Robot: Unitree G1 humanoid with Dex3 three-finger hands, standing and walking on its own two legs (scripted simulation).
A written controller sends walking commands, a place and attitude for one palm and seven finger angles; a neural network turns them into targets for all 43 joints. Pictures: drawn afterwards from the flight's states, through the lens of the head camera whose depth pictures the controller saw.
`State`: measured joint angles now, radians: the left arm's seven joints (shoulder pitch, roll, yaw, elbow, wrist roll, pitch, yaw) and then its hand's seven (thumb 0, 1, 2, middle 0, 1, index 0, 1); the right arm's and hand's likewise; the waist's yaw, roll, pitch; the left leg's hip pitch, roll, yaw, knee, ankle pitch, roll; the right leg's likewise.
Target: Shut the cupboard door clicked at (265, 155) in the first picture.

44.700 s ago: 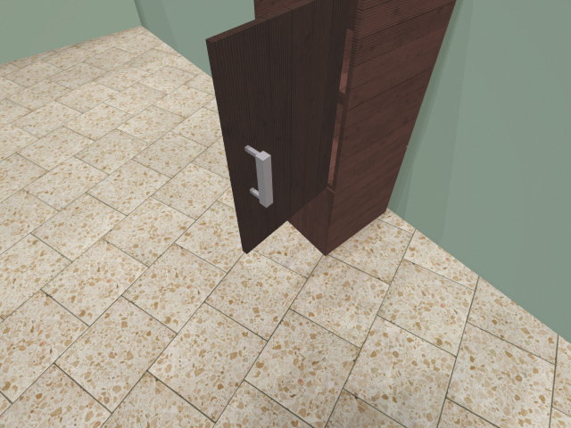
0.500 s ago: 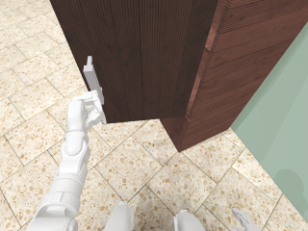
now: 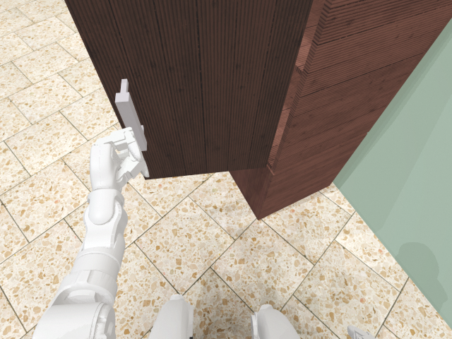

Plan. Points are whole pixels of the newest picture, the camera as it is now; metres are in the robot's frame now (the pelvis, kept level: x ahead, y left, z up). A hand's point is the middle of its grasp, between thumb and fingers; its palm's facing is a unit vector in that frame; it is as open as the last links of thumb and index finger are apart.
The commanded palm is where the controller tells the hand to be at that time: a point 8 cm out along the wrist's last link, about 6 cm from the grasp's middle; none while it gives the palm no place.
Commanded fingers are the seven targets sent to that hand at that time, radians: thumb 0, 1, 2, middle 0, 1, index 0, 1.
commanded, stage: push the door shut along its arc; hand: left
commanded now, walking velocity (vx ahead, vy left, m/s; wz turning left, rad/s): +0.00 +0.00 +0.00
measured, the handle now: (133, 117) +0.52 +0.19 +0.04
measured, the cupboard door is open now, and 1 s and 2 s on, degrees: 71 57 47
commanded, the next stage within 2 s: pull the fist back off the door in 1.58 s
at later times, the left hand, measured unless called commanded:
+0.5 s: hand (143, 137) +0.47 +0.16 +0.05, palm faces +0.03 -1.00 -0.04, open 3.0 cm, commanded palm +0.45 +0.20 +0.05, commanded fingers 0.00 0.90 0.90 -1.30 -1.50 -1.30 -1.50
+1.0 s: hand (157, 113) +0.53 +0.14 +0.05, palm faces -0.11 -0.99 -0.02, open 3.1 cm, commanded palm +0.52 +0.18 +0.05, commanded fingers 0.00 0.90 0.90 -1.30 -1.50 -1.30 -1.50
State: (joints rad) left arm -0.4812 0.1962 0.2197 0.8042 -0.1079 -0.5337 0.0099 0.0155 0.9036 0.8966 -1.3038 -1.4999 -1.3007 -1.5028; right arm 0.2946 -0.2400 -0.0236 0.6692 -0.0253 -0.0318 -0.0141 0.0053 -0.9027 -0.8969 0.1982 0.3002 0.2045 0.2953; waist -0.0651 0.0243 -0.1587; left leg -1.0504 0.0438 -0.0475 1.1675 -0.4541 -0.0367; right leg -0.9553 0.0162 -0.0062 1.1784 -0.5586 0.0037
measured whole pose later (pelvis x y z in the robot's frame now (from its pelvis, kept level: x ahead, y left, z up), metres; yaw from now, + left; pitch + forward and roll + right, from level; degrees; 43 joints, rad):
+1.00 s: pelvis -0.01 +0.01 -0.03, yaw -2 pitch +27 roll -4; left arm -1.03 0.47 0.32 1.22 -0.07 -0.40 -0.22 0.00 0.95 0.93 -1.30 -1.50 -1.30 -1.50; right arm 0.36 -0.26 0.01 0.68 -0.02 -0.02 0.01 0.00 -0.90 -0.90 0.20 0.30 0.20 0.30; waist -0.20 0.05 -0.15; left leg -1.30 0.06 -0.07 1.31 -0.48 -0.02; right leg -1.18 0.04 -0.02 1.28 -0.56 0.02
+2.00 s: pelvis +0.00 +0.02 -0.04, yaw -4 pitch +32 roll -5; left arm -1.14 0.44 0.45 1.15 0.14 -0.31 0.24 0.02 0.89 0.91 -1.30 -1.50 -1.30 -1.50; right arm 0.43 -0.19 0.03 0.65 -0.11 -0.02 0.11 0.00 -0.91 -0.90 0.20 0.30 0.21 0.30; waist -0.27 0.08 -0.15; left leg -1.40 0.08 -0.06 1.35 -0.51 -0.02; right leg -1.29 0.06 0.00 1.30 -0.58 0.03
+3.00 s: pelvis +0.02 +0.00 +0.04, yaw -1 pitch +15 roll -1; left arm -0.41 0.17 0.21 0.66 -0.10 -0.41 0.10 0.02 0.90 0.90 -1.30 -1.50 -1.30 -1.50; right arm 0.38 -0.23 -0.02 0.63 0.00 0.04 0.02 0.00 -0.90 -0.90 0.20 0.30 0.20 0.30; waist -0.07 0.05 -0.15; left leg -0.84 0.06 -0.02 0.99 -0.42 -0.03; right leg -0.75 0.03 0.02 0.99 -0.50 0.01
